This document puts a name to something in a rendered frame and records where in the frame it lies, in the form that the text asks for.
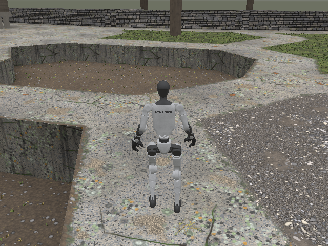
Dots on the right robot shin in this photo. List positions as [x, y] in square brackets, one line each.
[177, 189]

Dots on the left robot forearm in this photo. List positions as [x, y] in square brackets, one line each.
[138, 135]

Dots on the left robot upper arm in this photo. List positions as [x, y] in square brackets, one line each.
[144, 117]

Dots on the right robot upper arm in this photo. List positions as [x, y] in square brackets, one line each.
[182, 114]

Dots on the robot left hand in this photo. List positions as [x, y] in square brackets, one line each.
[134, 144]

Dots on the humanoid robot head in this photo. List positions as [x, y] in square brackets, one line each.
[163, 89]

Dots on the right robot forearm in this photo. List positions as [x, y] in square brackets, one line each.
[190, 132]

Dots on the robot right hand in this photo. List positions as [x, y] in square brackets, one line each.
[193, 141]

